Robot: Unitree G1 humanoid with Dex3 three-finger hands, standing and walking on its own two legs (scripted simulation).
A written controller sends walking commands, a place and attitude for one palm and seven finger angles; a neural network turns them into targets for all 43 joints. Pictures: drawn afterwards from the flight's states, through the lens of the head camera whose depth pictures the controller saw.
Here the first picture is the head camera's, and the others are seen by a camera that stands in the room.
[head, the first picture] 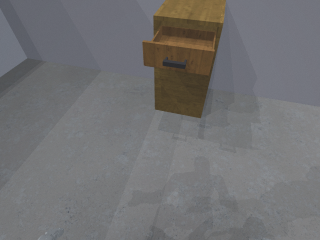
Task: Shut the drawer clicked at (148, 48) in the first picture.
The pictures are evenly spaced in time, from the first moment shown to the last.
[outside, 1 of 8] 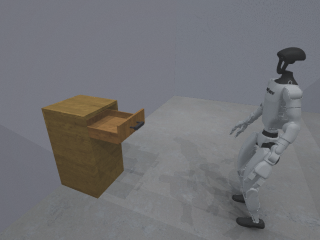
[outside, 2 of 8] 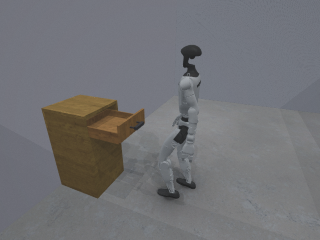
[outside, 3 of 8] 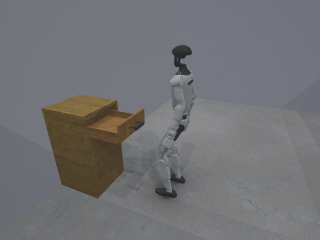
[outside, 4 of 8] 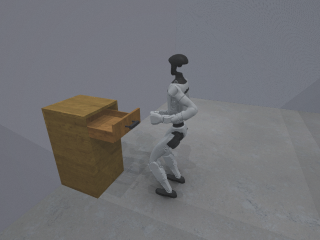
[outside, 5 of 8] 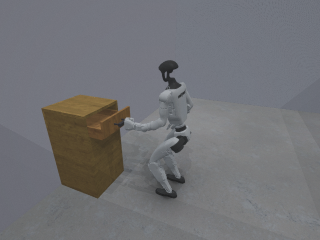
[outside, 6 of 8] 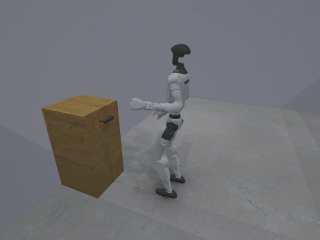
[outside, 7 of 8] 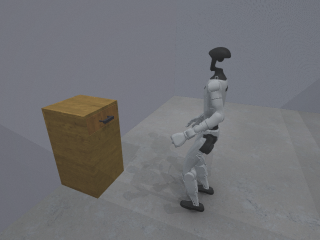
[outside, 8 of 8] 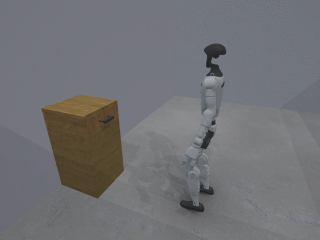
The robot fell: no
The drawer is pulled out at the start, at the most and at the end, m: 0.29 0.29 0.00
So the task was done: yes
